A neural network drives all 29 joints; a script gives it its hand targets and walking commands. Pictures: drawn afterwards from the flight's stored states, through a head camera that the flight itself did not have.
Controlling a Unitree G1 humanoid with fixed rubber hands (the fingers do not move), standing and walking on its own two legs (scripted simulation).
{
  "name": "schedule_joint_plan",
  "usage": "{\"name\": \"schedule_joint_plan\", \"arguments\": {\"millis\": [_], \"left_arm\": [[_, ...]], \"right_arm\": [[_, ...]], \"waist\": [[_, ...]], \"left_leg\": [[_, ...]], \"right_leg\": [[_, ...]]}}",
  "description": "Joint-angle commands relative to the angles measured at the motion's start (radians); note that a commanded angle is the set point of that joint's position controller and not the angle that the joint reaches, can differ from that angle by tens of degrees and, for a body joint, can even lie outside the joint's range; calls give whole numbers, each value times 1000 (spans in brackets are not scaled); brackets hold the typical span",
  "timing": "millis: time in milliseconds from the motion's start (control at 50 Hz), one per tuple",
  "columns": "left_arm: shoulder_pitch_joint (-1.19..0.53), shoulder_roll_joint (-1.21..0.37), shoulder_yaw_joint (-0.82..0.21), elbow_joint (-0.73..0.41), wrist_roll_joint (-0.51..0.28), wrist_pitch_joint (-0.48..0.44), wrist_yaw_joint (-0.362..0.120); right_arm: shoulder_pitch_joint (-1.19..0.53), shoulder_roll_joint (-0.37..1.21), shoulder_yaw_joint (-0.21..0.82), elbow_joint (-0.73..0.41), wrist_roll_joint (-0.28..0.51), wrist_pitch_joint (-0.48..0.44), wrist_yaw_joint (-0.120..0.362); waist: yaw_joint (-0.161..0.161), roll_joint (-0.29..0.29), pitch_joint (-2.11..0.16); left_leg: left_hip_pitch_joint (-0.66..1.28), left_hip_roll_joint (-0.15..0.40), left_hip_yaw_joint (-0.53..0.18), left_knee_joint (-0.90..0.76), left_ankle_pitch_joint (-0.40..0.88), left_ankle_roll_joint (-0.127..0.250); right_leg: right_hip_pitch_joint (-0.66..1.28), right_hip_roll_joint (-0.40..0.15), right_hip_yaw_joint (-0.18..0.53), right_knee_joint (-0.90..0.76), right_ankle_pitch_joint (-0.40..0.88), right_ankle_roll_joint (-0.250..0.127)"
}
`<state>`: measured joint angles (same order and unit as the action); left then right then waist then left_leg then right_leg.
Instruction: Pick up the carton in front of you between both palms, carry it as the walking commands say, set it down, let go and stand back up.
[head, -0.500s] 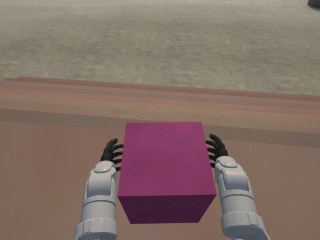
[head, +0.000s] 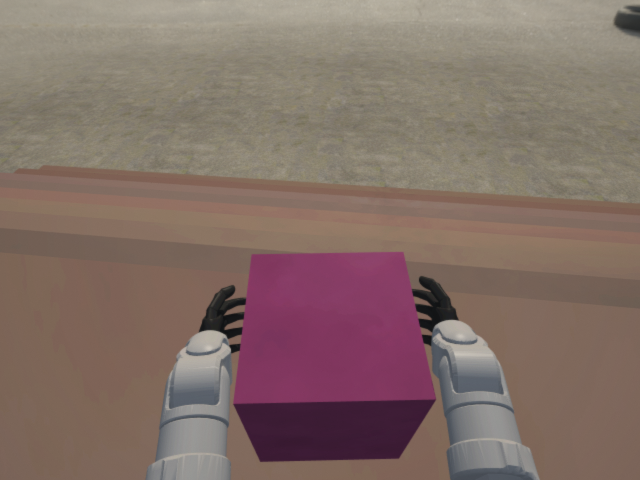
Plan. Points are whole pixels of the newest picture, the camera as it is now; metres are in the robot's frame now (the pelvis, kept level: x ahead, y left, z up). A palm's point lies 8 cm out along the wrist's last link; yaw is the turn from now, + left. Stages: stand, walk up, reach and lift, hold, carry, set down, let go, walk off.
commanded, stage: hold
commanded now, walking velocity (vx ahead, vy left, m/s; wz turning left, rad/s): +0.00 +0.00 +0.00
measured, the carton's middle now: (328, 361) +0.29 +0.00 -0.04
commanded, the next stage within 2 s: carry in 0.62 s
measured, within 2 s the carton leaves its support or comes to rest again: neither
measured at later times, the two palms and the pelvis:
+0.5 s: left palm (211, 343) +0.28 +0.15 +0.05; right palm (449, 334) +0.28 -0.15 +0.05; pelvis -0.02 +0.00 +0.00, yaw +0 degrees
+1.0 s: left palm (230, 269) +0.36 +0.13 +0.09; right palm (453, 263) +0.36 -0.17 +0.09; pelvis +0.08 -0.01 +0.00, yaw +0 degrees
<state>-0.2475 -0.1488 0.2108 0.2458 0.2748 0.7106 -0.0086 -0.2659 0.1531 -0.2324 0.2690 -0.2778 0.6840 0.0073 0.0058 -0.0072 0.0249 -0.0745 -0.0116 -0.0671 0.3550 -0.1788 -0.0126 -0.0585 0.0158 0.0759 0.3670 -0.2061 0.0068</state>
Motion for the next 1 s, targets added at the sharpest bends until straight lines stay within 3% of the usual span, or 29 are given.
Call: {"name": "schedule_joint_plan", "arguments": {"millis": [0, 60, 200, 420, 580, 600, 640, 660, 700, 720, 760, 780, 800, 820, 840, 880, 920, 980], "left_arm": [[-477, -919, -569, -113, -269, -34, -228], [-441, -898, -581, -150, -277, -1, -217], [-481, -874, -516, -101, -241, 25, -219], [-567, -910, -519, -57, -243, 16, -228], [-548, -911, -513, -55, -237, 19, -225], [-570, -913, -529, -57, -250, 27, -223], [-594, -913, -551, -97, -279, 32, -219], [-615, -918, -574, -123, -295, 37, -215], [-639, -928, -614, -166, -330, 54, -207], [-630, -929, -644, -190, -352, 69, -202], [-623, -931, -696, -248, -396, 111, -189], [-620, -924, -708, -276, -406, 136, -178], [-591, -895, -705, -292, -402, 162, -162], [-554, -862, -693, -297, -396, 189, -146], [-533, -852, -697, -329, -398, 217, -126], [-498, -829, -707, -416, -414, 271, -88], [-456, -830, -739, -501, -446, 316, -66], [-359, -826, -778, -599, -476, 377, -48]], "right_arm": [[-418, 944, 563, -74, 256, -8, 226], [-380, 914, 572, -112, 262, 25, 217], [-441, 884, 523, -71, 242, 50, 229], [-521, 904, 516, -29, 235, 37, 239], [-509, 900, 513, -33, 232, 39, 239], [-539, 902, 532, -49, 249, 48, 237], [-537, 905, 549, -72, 273, 56, 229], [-551, 908, 571, -100, 288, 62, 222], [-556, 912, 604, -142, 304, 83, 205], [-521, 916, 624, -166, 310, 100, 191], [-507, 901, 665, -246, 327, 146, 164], [-528, 897, 687, -288, 345, 175, 156], [-542, 893, 710, -319, 365, 206, 148], [-551, 875, 726, -335, 379, 232, 141], [-558, 867, 750, -359, 408, 259, 131], [-532, 862, 787, -412, 462, 308, 110], [-463, 865, 817, -465, 498, 350, 89], [-349, 848, 826, -566, 507, 406, 56]], "waist": [[-8, 0, -291], [-13, 0, -274], [-1, 3, -154], [-8, 5, -195], [-6, 5, -202], [-5, 42, -257], [-9, 58, -244], [-14, 76, -221], [-16, 150, -249], [-15, 158, -277], [-7, 114, -332], [-2, 34, -332], [14, -175, -303], [21, -266, -233], [24, -223, -204], [21, -114, -260], [23, -144, -320], [26, -173, -348]], "left_leg": [[129, -88, -3, -24, 249, 4], [138, -87, -5, -39, 261, 2], [85, -79, 6, -57, 65, 10], [92, -75, 8, -40, 25, 9], [106, -75, 7, -43, 74, 6], [-15, 110, 14, 26, -48, 16], [-101, 115, -53, -45, -487, 31], [-114, 133, -85, -69, -595, 44], [-92, 206, -178, -113, -512, 89], [-98, 231, -198, -112, -436, 114], [-202, 185, -102, -44, -433, 103], [-279, 129, -1, 72, -448, 65], [-437, 56, 117, 310, -388, 11], [-624, 17, 170, 426, -344, -7], [-679, 66, 129, 457, -326, 3], [-656, 76, 143, 399, -284, 4], [-561, 35, 201, 310, -200, -5], [-422, 4, 262, 155, -124, -12]], "right_leg": [[40, 78, 6, -51, 267, 9], [58, 76, 8, -63, 281, 9], [-8, 72, -6, -78, 78, -2], [-25, 71, -11, -63, 30, -7], [-8, 72, -13, -65, 76, -5], [-108, -100, -10, 25, -43, -12], [-209, -64, -4, 29, -402, -16], [-272, -46, -24, 66, -461, -12], [-304, 2, -123, 232, -252, 7], [-281, -3, -141, 227, -181, 5], [-110, -10, -152, 67, -184, -18], [-62, -71, -46, -18, -280, -40], [9, -235, 218, -136, -456, -99], [83, -355, 415, -217, -463, -163], [91, -386, 447, -217, -318, -209], [126, -349, 296, -173, -108, -193], [130, -274, 140, -136, 27, -149], [99, -238, 38, -84, 114, -137]]}}
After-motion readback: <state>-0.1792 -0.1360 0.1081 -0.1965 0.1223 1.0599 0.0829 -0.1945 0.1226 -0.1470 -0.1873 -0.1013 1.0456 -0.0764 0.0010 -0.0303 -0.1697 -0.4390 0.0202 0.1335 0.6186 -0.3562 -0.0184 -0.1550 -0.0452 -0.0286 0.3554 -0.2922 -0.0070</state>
